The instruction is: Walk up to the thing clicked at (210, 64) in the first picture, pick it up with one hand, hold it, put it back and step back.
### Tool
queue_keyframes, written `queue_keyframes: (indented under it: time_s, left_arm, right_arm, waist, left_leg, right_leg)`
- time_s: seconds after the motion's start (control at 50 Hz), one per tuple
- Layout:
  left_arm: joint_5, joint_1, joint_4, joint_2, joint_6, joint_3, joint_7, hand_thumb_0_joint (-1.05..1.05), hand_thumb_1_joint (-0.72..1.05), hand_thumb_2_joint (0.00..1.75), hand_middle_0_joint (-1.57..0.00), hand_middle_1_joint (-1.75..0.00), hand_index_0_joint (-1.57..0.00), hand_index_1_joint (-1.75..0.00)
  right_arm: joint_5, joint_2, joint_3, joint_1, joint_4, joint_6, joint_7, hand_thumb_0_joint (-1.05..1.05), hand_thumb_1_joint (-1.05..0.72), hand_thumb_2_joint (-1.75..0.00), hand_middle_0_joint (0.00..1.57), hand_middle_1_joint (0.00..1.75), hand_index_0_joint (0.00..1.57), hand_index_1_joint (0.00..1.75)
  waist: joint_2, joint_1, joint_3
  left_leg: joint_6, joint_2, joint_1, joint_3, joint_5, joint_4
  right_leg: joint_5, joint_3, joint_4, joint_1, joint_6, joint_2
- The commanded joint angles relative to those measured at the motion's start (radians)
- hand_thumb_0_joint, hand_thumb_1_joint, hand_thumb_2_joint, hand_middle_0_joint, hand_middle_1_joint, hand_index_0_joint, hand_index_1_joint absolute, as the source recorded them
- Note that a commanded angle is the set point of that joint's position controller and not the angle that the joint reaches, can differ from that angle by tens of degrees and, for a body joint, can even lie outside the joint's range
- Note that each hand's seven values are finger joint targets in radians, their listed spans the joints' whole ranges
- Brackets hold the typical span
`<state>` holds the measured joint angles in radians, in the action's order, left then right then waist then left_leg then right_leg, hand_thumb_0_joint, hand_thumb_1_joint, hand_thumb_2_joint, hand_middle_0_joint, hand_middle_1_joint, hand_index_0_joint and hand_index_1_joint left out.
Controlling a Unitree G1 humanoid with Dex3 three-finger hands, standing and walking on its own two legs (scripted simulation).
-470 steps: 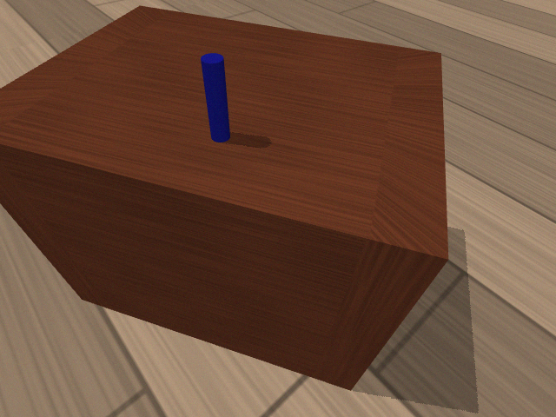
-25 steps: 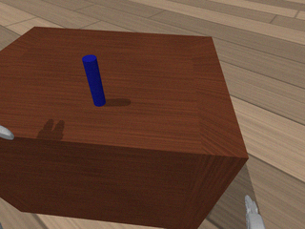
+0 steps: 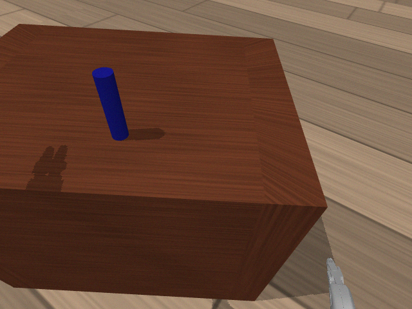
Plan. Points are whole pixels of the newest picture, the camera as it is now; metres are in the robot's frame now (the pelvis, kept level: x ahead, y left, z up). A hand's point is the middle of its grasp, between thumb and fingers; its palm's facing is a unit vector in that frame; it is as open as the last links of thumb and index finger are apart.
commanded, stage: go down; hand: left
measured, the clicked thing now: (112, 107) +0.52 +0.21 +0.12
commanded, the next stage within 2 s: approach in 1.40 s
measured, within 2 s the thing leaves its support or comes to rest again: neither
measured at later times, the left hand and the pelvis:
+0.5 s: hand out of the picture +0.38 +0.38 +0.21, palm faces +0.16 -0.99 +0.02, open 17.7 cm; pelvis +0.02 +0.01 +0.00, yaw +0 degrees
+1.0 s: hand out of the picture +0.40 +0.40 +0.20, palm faces +0.17 -0.98 +0.02, open 17.7 cm; pelvis +0.02 +0.01 -0.01, yaw +0 degrees
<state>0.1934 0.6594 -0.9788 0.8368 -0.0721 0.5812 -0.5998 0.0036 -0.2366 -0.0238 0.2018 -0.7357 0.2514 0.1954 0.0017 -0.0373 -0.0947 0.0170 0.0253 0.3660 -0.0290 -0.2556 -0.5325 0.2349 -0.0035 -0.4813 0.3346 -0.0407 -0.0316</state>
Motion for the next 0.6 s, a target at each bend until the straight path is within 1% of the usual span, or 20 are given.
queue_keyframes:
  time_s: [0.0, 0.02, 0.04, 0.1, 0.14, 0.16, 0.18, 0.2, 0.22, 0.24, 0.28, 0.3, 0.36, 0.38, 0.4, 0.42, 0.48, 0.5, 0.54, 0.58]
  left_arm:
    - [0.025, 0.386, 0.21, 0.402, 0.063, 0.066, -0.009, 0.0, -0.57, 0.06, -0.05, -0.04, -0.05, -0.05]
    - [0.02, 0.381, 0.198, 0.4, 0.059, 0.056, -0.01, 0.0, -0.58, 0.06, -0.05, -0.04, -0.05, -0.05]
    - [0.026, 0.395, 0.213, 0.394, 0.062, 0.057, -0.013, 0.0, -0.58, 0.06, -0.05, -0.04, -0.05, -0.05]
    - [0.024, 0.387, 0.194, 0.399, 0.06, 0.052, -0.018, 0.0, -0.58, 0.06, -0.06, -0.04, -0.05, -0.06]
    - [0.023, 0.396, 0.183, 0.393, 0.058, 0.041, -0.021, 0.0, -0.59, 0.06, -0.05, -0.04, -0.05, -0.05]
    - [0.025, 0.398, 0.195, 0.405, 0.06, 0.049, -0.021, 0.0, -0.59, 0.05, -0.06, -0.04, -0.05, -0.05]
    - [0.023, 0.403, 0.207, 0.417, 0.062, 0.059, -0.018, 0.0, -0.6, 0.05, -0.06, -0.04, -0.05, -0.05]
    - [0.023, 0.429, 0.228, 0.452, 0.067, 0.081, -0.017, 0.0, -0.59, 0.05, -0.05, -0.04, -0.05, -0.05]
    - [0.019, 0.417, 0.221, 0.457, 0.065, 0.088, -0.016, 0.0, -0.57, 0.05, -0.05, -0.04, -0.05, -0.05]
    - [0.018, 0.396, 0.188, 0.427, 0.058, 0.073, -0.017, 0.0, -0.6, 0.05, -0.05, -0.04, -0.05, -0.05]
    - [0.022, 0.403, 0.201, 0.398, 0.064, 0.054, -0.022, 0.0, -0.58, 0.05, -0.05, -0.04, -0.05, -0.05]
    - [0.018, 0.379, 0.177, 0.389, 0.057, 0.039, -0.021, 0.0, -0.61, 0.04, -0.05, -0.04, -0.05, -0.05]
    - [0.022, 0.417, 0.196, 0.443, 0.064, 0.07, -0.024, 0.0, -0.61, 0.04, -0.05, -0.04, -0.05, -0.05]
    - [0.024, 0.42, 0.183, 0.422, 0.061, 0.058, -0.025, 0.0, -0.61, 0.04, -0.05, -0.04, -0.05, -0.05]
    - [0.023, 0.42, 0.187, 0.447, 0.062, 0.078, -0.024, 0.0, -0.61, 0.04, -0.06, -0.04, -0.05, -0.05]
    - [0.02, 0.412, 0.174, 0.433, 0.06, 0.067, -0.027, 0.0, -0.61, 0.05, -0.05, -0.05, -0.05, -0.05]
    - [0.016, 0.426, 0.174, 0.446, 0.066, 0.067, -0.026, 0.0, -0.61, 0.05, -0.05, -0.04, -0.05, -0.05]
    - [0.015, 0.434, 0.167, 0.46, 0.069, 0.077, -0.024, 0.0, -0.61, 0.04, -0.06, -0.05, -0.05, -0.06]
    - [0.011, 0.427, 0.14, 0.461, 0.07, 0.069, -0.028, 0.0, -0.61, 0.05, -0.05, -0.05, -0.05, -0.06]
    - [0.007, 0.448, 0.153, 0.478, 0.082, 0.072, -0.035, 0.0, -0.61, 0.04, -0.05, -0.05, -0.05, -0.05]
  right_arm:
    - [0.002, -0.132, 0.044, -0.089, 0.129, 0.05, 0.014, 0.0, 0.55, -0.05, 0.05, 0.05, 0.05, 0.05]
    - [0.005, -0.116, 0.027, -0.08, 0.13, 0.046, 0.011, 0.0, 0.55, -0.05, 0.05, 0.05, 0.05, 0.05]
    - [0.005, -0.137, 0.043, -0.11, 0.171, 0.05, 0.015, 0.0, 0.55, -0.05, 0.05, 0.05, 0.05, 0.05]
    - [0.004, -0.141, 0.042, -0.105, 0.159, 0.048, 0.016, 0.0, 0.55, -0.05, 0.05, 0.05, 0.05, 0.05]
    - [0.006, -0.108, 0.029, -0.056, 0.07, 0.036, 0.015, 0.0, 0.55, -0.05, 0.05, 0.05, 0.05, 0.05]
    - [0.005, -0.146, 0.052, -0.101, 0.131, 0.044, 0.018, 0.0, 0.55, -0.05, 0.05, 0.05, 0.05, 0.05]
    - [0.004, -0.149, 0.052, -0.107, 0.139, 0.048, 0.017, 0.0, 0.55, -0.05, 0.05, 0.05, 0.05, 0.05]
    - [0.002, -0.186, 0.079, -0.108, 0.158, 0.05, 0.021, 0.0, 0.55, -0.05, 0.05, 0.05, 0.05, 0.05]
    - [0.003, -0.151, 0.049, -0.088, 0.135, 0.043, 0.017, 0.0, 0.55, -0.05, 0.05, 0.05, 0.05, 0.05]
    - [0.004, -0.133, 0.037, -0.09, 0.132, 0.04, 0.015, 0.0, 0.55, -0.05, 0.05, 0.05, 0.05, 0.05]
    - [0.008, -0.122, 0.032, -0.098, 0.145, 0.041, 0.013, 0.0, 0.54, -0.05, 0.05, 0.05, 0.05, 0.05]
    - [0.009, -0.103, 0.022, -0.086, 0.103, 0.036, 0.013, 0.0, 0.54, -0.05, 0.05, 0.05, 0.05, 0.05]
    - [0.005, -0.15, 0.045, -0.083, 0.135, 0.035, 0.015, 0.0, 0.54, -0.05, 0.05, 0.05, 0.05, 0.05]
    - [0.005, -0.121, 0.024, -0.094, 0.121, 0.034, 0.012, 0.0, 0.54, -0.05, 0.05, 0.05, 0.05, 0.05]
    - [0.004, -0.142, 0.041, -0.07, 0.115, 0.032, 0.015, 0.0, 0.54, -0.05, 0.05, 0.05, 0.05, 0.05]
    - [0.005, -0.152, 0.052, -0.1, 0.139, 0.036, 0.014, 0.0, 0.54, -0.05, 0.05, 0.05, 0.05, 0.05]
    - [0.004, -0.132, 0.033, -0.086, 0.113, 0.034, 0.012, 0.0, 0.54, -0.05, 0.05, 0.05, 0.05, 0.05]
    - [0.004, -0.129, 0.022, -0.108, 0.143, 0.038, 0.012, 0.0, 0.54, -0.05, 0.05, 0.05, 0.05, 0.05]
    - [0.003, -0.139, 0.041, -0.081, 0.106, 0.032, 0.015, 0.0, 0.53, -0.05, 0.05, 0.05, 0.05, 0.05]
    - [0.004, -0.124, 0.017, -0.105, 0.148, 0.035, 0.013, 0.0, 0.54, -0.05, 0.05, 0.05, 0.05, 0.05]
  waist:
    - [0.148, 0.006, -0.273]
    - [0.151, 0.006, -0.267]
    - [0.152, 0.001, -0.269]
    - [0.147, 0.003, -0.287]
    - [0.161, 0.002, -0.26]
    - [0.158, 0.001, -0.274]
    - [0.159, 0.007, -0.302]
    - [0.173, -0.005, -0.316]
    - [0.175, 0.009, -0.31]
    - [0.168, 0.008, -0.289]
    - [0.153, -0.001, -0.292]
    - [0.161, 0.008, -0.28]
    - [0.184, -0.007, -0.318]
    - [0.178, 0.005, -0.294]
    - [0.181, -0.003, -0.316]
    - [0.176, -0.004, -0.313]
    - [0.181, -0.003, -0.287]
    - [0.168, -0.002, -0.31]
    - [0.166, -0.009, -0.305]
    - [0.174, -0.006, -0.324]
  left_leg:
    - [-0.026, -0.039, -0.185, 0.025, 0.239, 0.047]
    - [-0.026, -0.039, -0.174, 0.025, 0.239, 0.049]
    - [-0.024, -0.036, -0.193, 0.022, 0.24, 0.048]
    - [-0.023, -0.034, -0.195, 0.018, 0.27, 0.039]
    - [-0.026, -0.039, -0.178, 0.021, 0.259, 0.035]
    - [-0.024, -0.038, -0.185, 0.021, 0.261, 0.033]
    - [-0.022, -0.035, -0.202, 0.016, 0.286, 0.029]
    - [-0.018, -0.03, -0.212, 0.014, 0.306, 0.025]
    - [-0.018, -0.03, -0.202, 0.013, 0.316, 0.024]
    - [-0.017, -0.03, -0.196, 0.011, 0.318, 0.026]
    - [-0.02, -0.031, -0.19, 0.012, 0.312, 0.021]
    - [-0.022, -0.034, -0.176, 0.013, 0.298, 0.024]
    - [-0.014, -0.025, -0.208, 0.009, 0.342, 0.016]
    - [-0.015, -0.024, -0.199, 0.008, 0.347, 0.014]
    - [-0.014, -0.022, -0.211, 0.008, 0.385, 0.003]
    - [-0.013, -0.02, -0.216, 0.004, 0.378, 0.008]
    - [-0.013, -0.024, -0.191, 0.006, 0.326, 0.009]
    - [-0.017, -0.029, -0.186, 0.009, 0.327, 0.005]
    - [-0.021, -0.031, -0.184, 0.012, 0.328, -0.001]
    - [-0.019, -0.031, -0.177, 0.011, 0.352, -0.009]
  right_leg:
    - [-0.196, 0.051, 0.049, -0.025, 0.04, 0.034]
    - [-0.194, 0.05, 0.05, -0.023, 0.041, 0.034]
    - [-0.193, 0.052, 0.047, -0.013, 0.043, 0.036]
    - [-0.21, 0.055, 0.044, -0.013, 0.043, 0.037]
    - [-0.203, 0.05, 0.043, 0.003, 0.043, 0.035]
    - [-0.203, 0.049, 0.041, 0.005, 0.043, 0.035]
    - [-0.215, 0.054, 0.035, -0.004, 0.045, 0.037]
    - [-0.228, 0.056, 0.031, -0.004, 0.046, 0.039]
    - [-0.233, 0.057, 0.033, -0.012, 0.046, 0.039]
    - [-0.231, 0.059, 0.029, -0.008, 0.049, 0.04]
    - [-0.231, 0.056, 0.029, -0.002, 0.044, 0.038]
    - [-0.217, 0.057, 0.031, 0.0, 0.045, 0.038]
    - [-0.236, 0.059, 0.024, 0.009, 0.05, 0.04]
    - [-0.236, 0.062, 0.022, 0.011, 0.051, 0.042]
    - [-0.26, 0.059, 0.016, 0.011, 0.051, 0.041]
    - [-0.249, 0.061, 0.019, 0.018, 0.052, 0.043]
    - [-0.217, 0.06, 0.022, 0.03, 0.05, 0.042]
    - [-0.228, 0.058, 0.021, 0.009, 0.048, 0.038]
    - [-0.238, 0.053, 0.017, 0.011, 0.046, 0.037]
    - [-0.255, 0.054, 0.011, 0.0, 0.045, 0.036]
